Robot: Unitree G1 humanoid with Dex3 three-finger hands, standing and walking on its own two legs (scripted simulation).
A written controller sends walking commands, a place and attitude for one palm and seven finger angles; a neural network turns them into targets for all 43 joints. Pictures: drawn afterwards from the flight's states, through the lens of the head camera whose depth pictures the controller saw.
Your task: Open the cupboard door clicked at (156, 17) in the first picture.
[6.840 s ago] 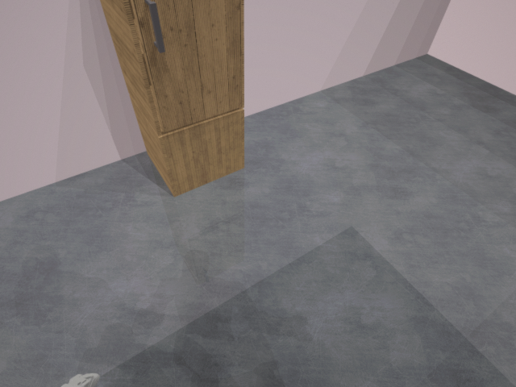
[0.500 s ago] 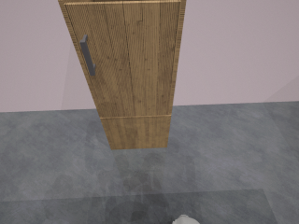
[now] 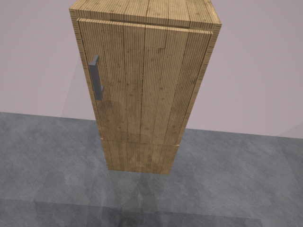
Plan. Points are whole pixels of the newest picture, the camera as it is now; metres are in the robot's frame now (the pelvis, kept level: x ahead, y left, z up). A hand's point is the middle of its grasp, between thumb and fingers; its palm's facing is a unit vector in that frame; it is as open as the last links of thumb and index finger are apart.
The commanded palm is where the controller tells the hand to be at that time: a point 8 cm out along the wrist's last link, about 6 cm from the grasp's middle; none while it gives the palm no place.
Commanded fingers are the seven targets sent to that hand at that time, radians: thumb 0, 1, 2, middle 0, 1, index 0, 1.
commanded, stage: come to a stop and stand still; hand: left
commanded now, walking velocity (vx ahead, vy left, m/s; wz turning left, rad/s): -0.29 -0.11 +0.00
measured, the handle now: (97, 78) +0.53 +0.25 +0.08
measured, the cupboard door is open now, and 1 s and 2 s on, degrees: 0 0 0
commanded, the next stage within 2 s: look again from close up in 1.16 s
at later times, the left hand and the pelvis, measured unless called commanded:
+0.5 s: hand out of the picture +0.01 +0.13 -0.15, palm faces +0.02 -0.96 -0.26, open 7.4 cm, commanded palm none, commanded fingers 0.00 0.90 0.90 -0.20 -0.30 -0.20 -0.30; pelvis -0.03 -0.06 +0.01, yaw -1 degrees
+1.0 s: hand out of the picture -0.04 +0.17 -0.17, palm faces +0.05 -0.98 -0.19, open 7.4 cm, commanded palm none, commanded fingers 0.00 0.90 0.90 -0.20 -0.30 -0.20 -0.30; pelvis -0.04 -0.01 +0.01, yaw +0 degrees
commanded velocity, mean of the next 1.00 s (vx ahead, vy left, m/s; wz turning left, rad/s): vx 0.00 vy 0.05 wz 0.00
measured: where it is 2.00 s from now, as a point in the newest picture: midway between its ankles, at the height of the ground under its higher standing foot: outside the picture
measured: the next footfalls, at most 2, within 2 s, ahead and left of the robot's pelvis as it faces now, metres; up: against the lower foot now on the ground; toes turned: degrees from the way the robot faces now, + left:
right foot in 0.34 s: +0.00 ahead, -0.16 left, +0.00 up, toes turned -4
left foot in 0.74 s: -0.03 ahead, +0.10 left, +0.00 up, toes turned +4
